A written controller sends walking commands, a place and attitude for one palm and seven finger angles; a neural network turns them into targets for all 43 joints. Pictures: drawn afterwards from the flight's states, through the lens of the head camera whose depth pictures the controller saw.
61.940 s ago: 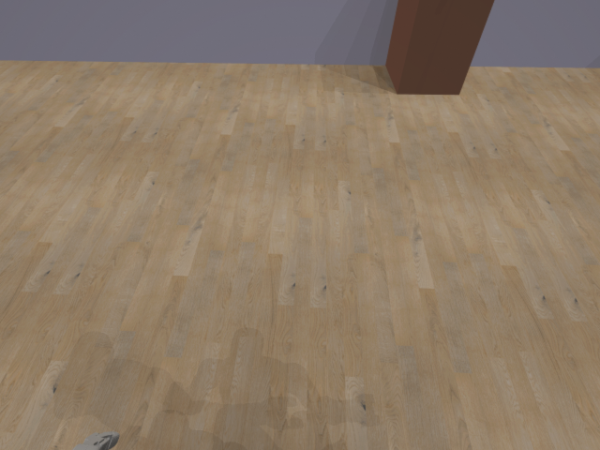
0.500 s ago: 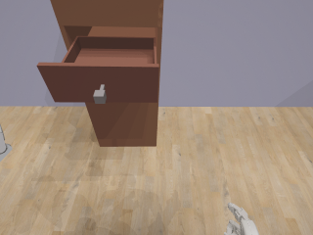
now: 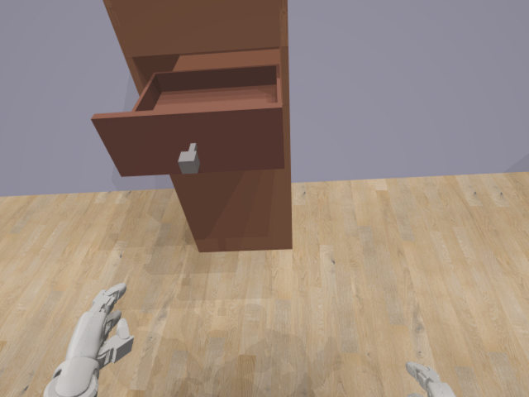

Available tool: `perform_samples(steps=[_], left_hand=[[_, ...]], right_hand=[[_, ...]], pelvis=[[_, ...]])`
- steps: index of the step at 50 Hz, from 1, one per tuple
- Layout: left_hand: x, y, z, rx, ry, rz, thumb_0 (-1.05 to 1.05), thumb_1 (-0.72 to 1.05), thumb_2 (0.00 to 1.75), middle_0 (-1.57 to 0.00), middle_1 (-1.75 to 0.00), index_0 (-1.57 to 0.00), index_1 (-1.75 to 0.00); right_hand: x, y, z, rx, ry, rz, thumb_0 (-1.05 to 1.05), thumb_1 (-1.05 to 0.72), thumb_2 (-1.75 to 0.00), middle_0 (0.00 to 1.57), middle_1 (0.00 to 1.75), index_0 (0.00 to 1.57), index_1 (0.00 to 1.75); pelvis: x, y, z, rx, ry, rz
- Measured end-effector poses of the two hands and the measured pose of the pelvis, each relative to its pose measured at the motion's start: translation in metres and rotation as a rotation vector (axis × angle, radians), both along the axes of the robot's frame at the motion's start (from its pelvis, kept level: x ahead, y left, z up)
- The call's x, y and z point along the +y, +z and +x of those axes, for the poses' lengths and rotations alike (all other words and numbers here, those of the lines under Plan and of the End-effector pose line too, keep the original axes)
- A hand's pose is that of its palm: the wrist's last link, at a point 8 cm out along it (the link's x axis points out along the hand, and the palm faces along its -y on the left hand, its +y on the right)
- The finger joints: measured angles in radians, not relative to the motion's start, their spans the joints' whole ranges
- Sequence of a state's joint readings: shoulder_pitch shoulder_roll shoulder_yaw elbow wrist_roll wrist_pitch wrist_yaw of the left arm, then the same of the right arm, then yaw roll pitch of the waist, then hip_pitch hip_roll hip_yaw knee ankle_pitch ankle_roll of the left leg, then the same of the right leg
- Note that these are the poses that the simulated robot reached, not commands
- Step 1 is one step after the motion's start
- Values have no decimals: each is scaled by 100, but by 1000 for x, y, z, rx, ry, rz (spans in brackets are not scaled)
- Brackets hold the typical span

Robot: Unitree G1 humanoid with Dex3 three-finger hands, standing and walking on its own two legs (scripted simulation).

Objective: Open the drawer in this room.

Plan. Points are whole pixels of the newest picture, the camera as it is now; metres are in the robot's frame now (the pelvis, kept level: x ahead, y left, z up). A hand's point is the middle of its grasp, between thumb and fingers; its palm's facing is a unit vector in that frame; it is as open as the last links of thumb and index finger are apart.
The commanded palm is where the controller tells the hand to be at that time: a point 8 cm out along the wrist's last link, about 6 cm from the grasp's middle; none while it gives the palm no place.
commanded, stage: let the arm hang, fingers relaxed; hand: left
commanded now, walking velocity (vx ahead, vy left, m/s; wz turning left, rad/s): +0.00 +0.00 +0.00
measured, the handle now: (190, 156) +0.56 +0.18 +0.07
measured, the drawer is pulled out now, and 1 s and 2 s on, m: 0.30 0.30 0.30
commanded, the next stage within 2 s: look to check the result in 0.94 s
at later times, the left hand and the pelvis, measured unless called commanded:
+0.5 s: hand out of the picture -0.08 +0.19 -0.15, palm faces +0.05 -0.97 -0.22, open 7.3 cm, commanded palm none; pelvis +0.00 +0.01 +0.02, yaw +1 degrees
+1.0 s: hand out of the picture +0.00 +0.18 -0.15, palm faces +0.04 -0.98 -0.20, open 7.4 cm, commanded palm none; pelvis +0.00 +0.01 +0.02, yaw +0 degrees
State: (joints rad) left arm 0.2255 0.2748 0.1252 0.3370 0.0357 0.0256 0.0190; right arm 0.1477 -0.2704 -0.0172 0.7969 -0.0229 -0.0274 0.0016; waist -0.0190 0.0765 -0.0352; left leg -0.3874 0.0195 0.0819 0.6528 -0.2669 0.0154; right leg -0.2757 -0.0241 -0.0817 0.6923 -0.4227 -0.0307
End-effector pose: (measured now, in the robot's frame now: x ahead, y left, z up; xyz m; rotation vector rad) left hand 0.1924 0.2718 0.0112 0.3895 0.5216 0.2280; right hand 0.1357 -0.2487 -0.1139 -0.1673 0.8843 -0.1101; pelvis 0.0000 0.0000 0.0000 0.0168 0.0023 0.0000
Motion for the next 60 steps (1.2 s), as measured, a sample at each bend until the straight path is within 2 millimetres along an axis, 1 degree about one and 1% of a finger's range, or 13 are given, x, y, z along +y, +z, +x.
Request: perform_samples(steps=[3, 5, 6, 9, 13, 18, 21, 24, 30, 36, 39, 50, 60], left_hand=[[-34, -90, -63, 390, 30, -160, 1, 91, 90, -19, -30, -19, -30], [-59, -128, -112, 586, 52, -261, 2, 91, 90, -19, -30, -19, -30], [-57, -137, -130, 620, 129, -289, 0, 96, 90, -20, -30, -20, -30], [-46, -148, -179, 749, 223, -303, -2, 103, 90, -20, -30, -20, -30], [-38, -142, -234, 910, 282, -304, -2, 101, 90, -20, -30, -20, -30], [-35, -129, -275, 1039, 310, -287, 0, 96, 90, -20, -30, -20, -30], [-35, -126, -281, 1061, 309, -282, 0, 94, 90, -20, -30, -20, -30], [-37, -126, -274, 1043, 297, -281, 1, 93, 90, -19, -30, -20, -30], [-44, -132, -239, 945, 248, -291, 1, 91, 90, -19, -30, -20, -30], [-52, -136, -202, 848, 200, -305, 1, 91, 90, -19, -30, -20, -30], [-50, -136, -195, 837, 191, -293, 2, 93, 90, -20, -30, -20, -30], [-47, -134, -201, 859, 213, -286, 1, 92, 90, -19, -30, -20, -30], [-55, -134, -215, 913, 228, -297, 1, 91, 90, -19, -30, -20, -30]], right_hand=[[6, -6, -21, 99, -14, 5, 1, -91, -90, 20, 29, 20, 30], [10, -8, -40, 182, -23, -8, 1, -91, -90, 20, 29, 20, 30], [11, -9, -51, 228, -25, -17, 0, -91, -90, 20, 29, 20, 30], [16, -8, -86, 379, -23, -37, 0, -92, -90, 20, 29, 20, 30], [16, -6, -122, 525, -44, -53, 0, -93, -90, 20, 29, 20, 30], [23, -7, -149, 597, -76, -32, 0, -92, -90, 20, 29, 20, 30], [30, -10, -155, 604, -88, -11, 0, -92, -90, 20, 29, 20, 30], [39, -13, -157, 598, -92, 13, 0, -92, -90, 20, 29, 20, 30], [56, -19, -154, 567, -92, 61, 0, -91, -90, 20, 29, 20, 30], [59, -20, -157, 560, -108, 72, 1, -92, -90, 20, 29, 20, 30], [59, -19, -159, 556, -120, 74, 1, -92, -90, 20, 29, 20, 30], [52, -18, -165, 585, -126, 65, 0, -91, -90, 20, 29, 20, 30], [45, -17, -154, 579, -118, 55, 0, -91, -90, 20, 29, 20, 30]], pelvis=[[-2, 1, -1, -23, 10, -8], [-3, 2, -1, -40, 14, -19], [-4, 2, 0, -46, 20, -25], [-6, 8, 0, -52, 32, -30], [-2, 16, 1, -38, 36, -35], [4, 20, 1, -33, 27, -33], [7, 22, 1, -38, 20, -30], [9, 22, 0, -43, 16, -27], [11, 22, -2, -48, 10, -22], [10, 21, -1, -50, 7, -19], [9, 21, -1, -50, 5, -18], [6, 21, 1, -47, 7, -19], [3, 22, 4, -43, 4, -18]])
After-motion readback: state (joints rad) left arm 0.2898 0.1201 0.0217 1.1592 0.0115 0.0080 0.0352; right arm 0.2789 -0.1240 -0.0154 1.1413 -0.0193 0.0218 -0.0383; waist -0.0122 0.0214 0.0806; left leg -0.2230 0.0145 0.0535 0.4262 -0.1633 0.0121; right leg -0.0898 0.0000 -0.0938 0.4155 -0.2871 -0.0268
